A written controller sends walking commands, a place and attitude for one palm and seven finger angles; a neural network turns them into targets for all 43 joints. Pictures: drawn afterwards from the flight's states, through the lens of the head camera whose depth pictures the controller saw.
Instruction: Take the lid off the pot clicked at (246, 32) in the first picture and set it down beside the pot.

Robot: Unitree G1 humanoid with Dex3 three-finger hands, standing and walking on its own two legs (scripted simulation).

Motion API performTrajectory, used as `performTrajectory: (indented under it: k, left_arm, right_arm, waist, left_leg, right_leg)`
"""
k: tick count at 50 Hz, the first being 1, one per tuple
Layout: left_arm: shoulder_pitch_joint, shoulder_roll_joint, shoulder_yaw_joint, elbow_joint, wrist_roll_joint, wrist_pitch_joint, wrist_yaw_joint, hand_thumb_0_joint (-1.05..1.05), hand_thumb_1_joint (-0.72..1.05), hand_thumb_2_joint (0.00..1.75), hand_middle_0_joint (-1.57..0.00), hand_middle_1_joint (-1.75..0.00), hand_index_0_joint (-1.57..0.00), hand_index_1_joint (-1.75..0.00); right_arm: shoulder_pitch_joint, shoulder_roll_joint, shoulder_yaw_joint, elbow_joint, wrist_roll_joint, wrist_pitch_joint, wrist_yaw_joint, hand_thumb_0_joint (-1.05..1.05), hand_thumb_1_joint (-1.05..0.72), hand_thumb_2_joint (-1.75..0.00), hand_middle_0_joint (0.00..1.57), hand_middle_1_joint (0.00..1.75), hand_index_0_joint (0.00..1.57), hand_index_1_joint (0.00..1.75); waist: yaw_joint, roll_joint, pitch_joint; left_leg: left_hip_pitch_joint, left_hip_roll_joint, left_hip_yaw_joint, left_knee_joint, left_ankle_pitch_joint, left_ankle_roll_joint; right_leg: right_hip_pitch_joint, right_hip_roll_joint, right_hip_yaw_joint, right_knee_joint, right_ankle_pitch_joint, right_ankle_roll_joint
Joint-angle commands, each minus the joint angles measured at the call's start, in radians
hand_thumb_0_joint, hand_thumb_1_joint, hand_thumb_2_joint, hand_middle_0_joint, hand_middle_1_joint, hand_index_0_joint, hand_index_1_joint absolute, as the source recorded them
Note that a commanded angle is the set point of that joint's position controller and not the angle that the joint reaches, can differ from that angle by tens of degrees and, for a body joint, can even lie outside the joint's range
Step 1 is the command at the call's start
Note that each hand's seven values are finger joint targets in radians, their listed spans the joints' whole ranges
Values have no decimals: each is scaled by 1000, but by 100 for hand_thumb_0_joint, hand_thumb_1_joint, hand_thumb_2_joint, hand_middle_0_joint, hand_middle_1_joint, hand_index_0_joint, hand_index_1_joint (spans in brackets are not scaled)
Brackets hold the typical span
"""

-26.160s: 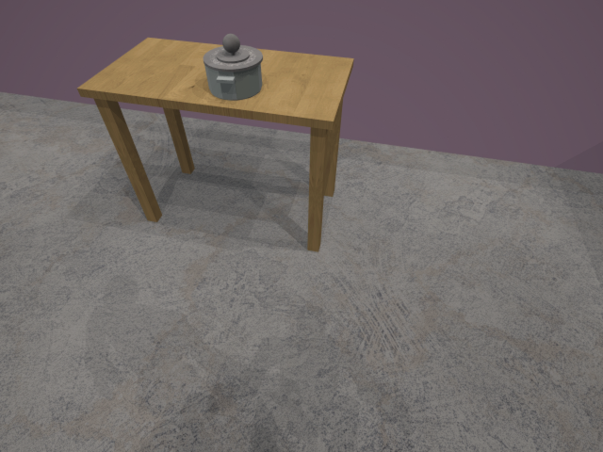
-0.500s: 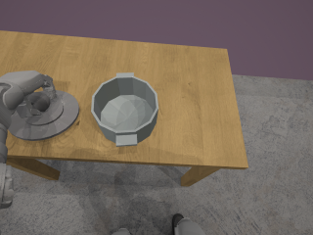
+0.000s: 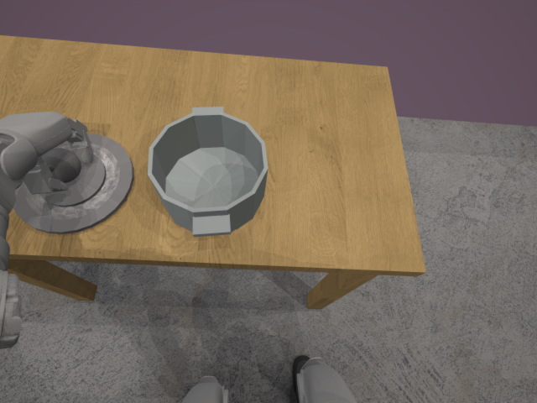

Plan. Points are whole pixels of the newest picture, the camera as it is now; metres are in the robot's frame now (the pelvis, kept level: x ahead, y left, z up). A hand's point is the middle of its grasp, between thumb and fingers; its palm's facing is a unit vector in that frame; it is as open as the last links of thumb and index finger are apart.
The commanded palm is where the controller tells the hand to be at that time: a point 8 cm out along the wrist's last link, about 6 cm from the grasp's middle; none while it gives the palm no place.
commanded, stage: open the fingers wide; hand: left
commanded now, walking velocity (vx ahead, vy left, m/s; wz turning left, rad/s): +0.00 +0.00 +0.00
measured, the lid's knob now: (61, 165) +0.47 +0.30 -0.01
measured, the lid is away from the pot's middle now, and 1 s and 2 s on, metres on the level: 0.23 0.23 0.23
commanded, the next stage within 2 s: raise the empty hand in 1.08 s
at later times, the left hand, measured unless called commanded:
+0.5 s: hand (51, 178) +0.44 +0.30 +0.01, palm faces -0.51 -0.07 -0.86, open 8.2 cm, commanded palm +0.47 +0.30 +0.06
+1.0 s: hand (41, 179) +0.43 +0.31 +0.01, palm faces -0.50 -0.09 -0.86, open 10.7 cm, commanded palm +0.46 +0.31 +0.06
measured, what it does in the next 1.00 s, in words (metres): stands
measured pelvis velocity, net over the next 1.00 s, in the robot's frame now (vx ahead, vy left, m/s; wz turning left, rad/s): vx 0.00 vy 0.00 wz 0.00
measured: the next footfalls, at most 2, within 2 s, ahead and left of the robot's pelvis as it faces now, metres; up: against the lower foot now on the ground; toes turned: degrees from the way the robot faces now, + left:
none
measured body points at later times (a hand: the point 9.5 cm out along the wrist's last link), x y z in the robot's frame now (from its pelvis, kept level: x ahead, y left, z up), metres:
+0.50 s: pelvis +0.00 +0.00 +0.00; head +0.12 +0.01 +0.43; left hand +0.46 +0.30 +0.06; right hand +0.04 -0.28 -0.12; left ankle -0.04 +0.11 -0.70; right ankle +0.04 -0.17 -0.70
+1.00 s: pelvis +0.00 +0.00 +0.00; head +0.13 +0.02 +0.43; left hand +0.46 +0.31 +0.06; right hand +0.04 -0.28 -0.12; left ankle -0.04 +0.11 -0.70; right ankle +0.04 -0.17 -0.70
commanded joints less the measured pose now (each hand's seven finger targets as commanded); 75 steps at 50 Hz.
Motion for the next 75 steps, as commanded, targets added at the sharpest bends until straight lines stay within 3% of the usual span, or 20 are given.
performTrajectory:
  k: [1, 4, 5, 13, 16, 19, 21, 29, 33, 39, 46, 48, 51, 53, 57, 59, 64, 70, 73, 75]
  left_arm:
    - [-233, 269, 98, -260, -38, -25, 46, 0, 51, 103, -81, -100, -81, -98]
    - [-313, 344, 137, -232, -27, -6, 73, 0, 49, 96, -77, -100, -77, -99]
    - [-306, 321, 109, -188, -24, 5, 79, 0, 48, 93, -75, -101, -75, -99]
    - [-333, 306, 91, -223, -12, 1, 85, 0, 40, 80, -64, -101, -64, -100]
    - [-320, 308, 97, -224, -15, 3, 85, 0, 37, 75, -59, -101, -59, -100]
    - [-334, 299, 95, -249, -15, -3, 83, 0, 34, 69, -55, -101, -55, -100]
    - [-313, 290, 90, -212, -21, 2, 84, 0, 32, 66, -52, -101, -52, -100]
    - [-319, 304, 101, -244, -18, -5, 80, 0, 24, 51, -41, -101, -41, -101]
    - [-278, 275, 82, -184, -30, 1, 73, 0, 19, 45, -35, -101, -35, -101]
    - [-301, 330, 121, -244, -27, -14, 67, 0, 13, 35, -27, -101, -27, -101]
    - [-261, 329, 127, -214, -33, -18, 65, 0, 14, 33, -27, -102, -27, -102]
    - [-293, 316, 115, -254, -35, -24, 60, 0, 14, 32, -26, -102, -26, -102]
    - [-236, 331, 141, -217, -40, -27, 64, 0, 15, 31, -26, -102, -26, -102]
    - [-281, 298, 101, -222, -38, -24, 63, 0, 15, 31, -26, -102, -26, -102]
    - [-264, 320, 134, -276, -36, -37, 69, 0, 15, 30, -26, -103, -26, -103]
    - [-264, 308, 118, -241, -36, -29, 72, 0, 15, 30, -26, -103, -26, -103]
    - [-304, 332, 136, -313, -36, -22, 79, 0, 15, 30, -26, -103, -26, -103]
    - [-313, 261, 63, -252, -45, 16, 62, 0, 15, 30, -26, -103, -26, -103]
    - [-353, 246, 46, -299, -48, 17, 44, 0, 15, 30, -26, -103, -26, -103]
    - [-329, 273, 78, -292, -59, 16, 38, 0, 15, 30, -26, -103, -26, -103]
  right_arm:
    - [116, -170, -73, -84, -6, -4, 6, 0, -90, -90, 20, 30, 20, 30]
    - [126, -181, -69, -71, 0, 4, 4, 0, -90, -90, 20, 30, 20, 30]
    - [122, -179, -62, -72, 4, 1, 3, 0, -90, -90, 20, 30, 20, 30]
    - [122, -175, -61, -77, 4, -10, -1, 0, -90, -90, 20, 30, 20, 30]
    - [121, -178, -64, -84, 3, -9, -1, 0, -90, -90, 20, 30, 20, 30]
    - [124, -177, -67, -79, 1, -10, -3, 0, -90, -90, 20, 30, 20, 30]
    - [123, -178, -65, -81, 2, -12, -4, 0, -90, -90, 20, 30, 20, 30]
    - [124, -177, -66, -81, 2, -15, -6, 0, -90, -90, 20, 30, 20, 30]
    - [120, -180, -65, -75, 4, -11, -1, 0, -90, -90, 20, 30, 20, 30]
    - [119, -181, -67, -81, 2, -11, -5, 0, -90, -90, 20, 30, 20, 30]
    - [121, -182, -66, -80, 3, -13, -5, 0, -90, -90, 20, 30, 20, 30]
    - [119, -183, -70, -72, 2, -12, -3, 0, -90, -90, 20, 30, 20, 30]
    - [118, -183, -71, -79, 0, -12, -2, 0, -90, -90, 20, 30, 20, 30]
    - [115, -185, -68, -70, 2, -11, -1, 0, -90, -90, 20, 30, 20, 30]
    - [113, -182, -73, -82, 0, -8, 0, 0, -90, -90, 20, 30, 20, 30]
    - [113, -183, -70, -74, 1, -6, 1, 0, -90, -90, 20, 30, 20, 30]
    - [104, -176, -71, -78, 3, -8, -1, 0, -90, -90, 20, 30, 20, 30]
    - [93, -176, -64, -78, 14, -10, 5, 0, -90, -90, 20, 30, 20, 30]
    - [93, -172, -65, -77, 16, -12, 5, 0, -90, -90, 20, 30, 20, 30]
    - [94, -171, -67, -84, 14, -15, 2, 0, -90, -90, 20, 30, 20, 30]
  waist:
    - [30, 169, -549]
    - [13, 112, -481]
    - [5, 92, -442]
    - [10, 157, -472]
    - [12, 118, -476]
    - [15, 159, -487]
    - [8, 99, -480]
    - [19, 148, -510]
    - [11, 104, -445]
    - [21, 125, -495]
    - [19, 104, -481]
    - [20, 161, -487]
    - [23, 96, -486]
    - [14, 126, -449]
    - [30, 153, -514]
    - [20, 131, -458]
    - [29, 189, -511]
    - [21, 119, -424]
    - [22, 174, -439]
    - [28, 115, -464]
  left_leg:
    - [366, -42, 29, -66, 693, 32]
    - [308, -43, 31, -85, 598, 43]
    - [267, -47, 40, -91, 528, 46]
    - [314, -44, 36, -90, 584, 38]
    - [303, -44, 36, -94, 560, 41]
    - [350, -39, 30, -88, 622, 33]
    - [306, -44, 39, -86, 572, 42]
    - [338, -43, 34, -85, 626, 36]
    - [300, -43, 37, -82, 604, 37]
    - [314, -46, 36, -86, 610, 42]
    - [292, -47, 42, -81, 589, 44]
    - [339, -42, 35, -78, 630, 38]
    - [297, -47, 41, -75, 610, 44]
    - [305, -41, 37, -82, 599, 40]
    - [348, -42, 29, -80, 663, 36]
    - [323, -40, 28, -83, 627, 34]
    - [400, -38, 19, -95, 679, 27]
    - [350, -40, 24, -132, 567, 33]
    - [428, -35, 16, -142, 617, 26]
    - [417, -40, 21, -146, 608, 37]
  right_leg:
    - [267, 74, -96, -14, 296, -94]
    - [270, 73, -94, -23, 262, -88]
    - [267, 73, -92, -27, 243, -87]
    - [258, 69, -91, -19, 258, -93]
    - [270, 69, -90, -24, 253, -91]
    - [246, 70, -94, -21, 255, -93]
    - [269, 70, -88, -22, 259, -89]
    - [276, 68, -91, -14, 280, -93]
    - [254, 69, -92, -20, 276, -89]
    - [300, 69, -88, -19, 294, -91]
    - [293, 70, -89, -19, 284, -89]
    - [267, 68, -90, -20, 279, -92]
    - [297, 70, -87, -19, 297, -89]
    - [256, 69, -92, -21, 271, -91]
    - [283, 69, -89, -16, 293, -95]
    - [254, 71, -95, -21, 263, -92]
    - [275, 69, -95, -32, 274, -94]
    - [287, 67, -96, -62, 238, -93]
    - [271, 68, -100, -73, 226, -96]
    - [325, 68, -92, -82, 255, -92]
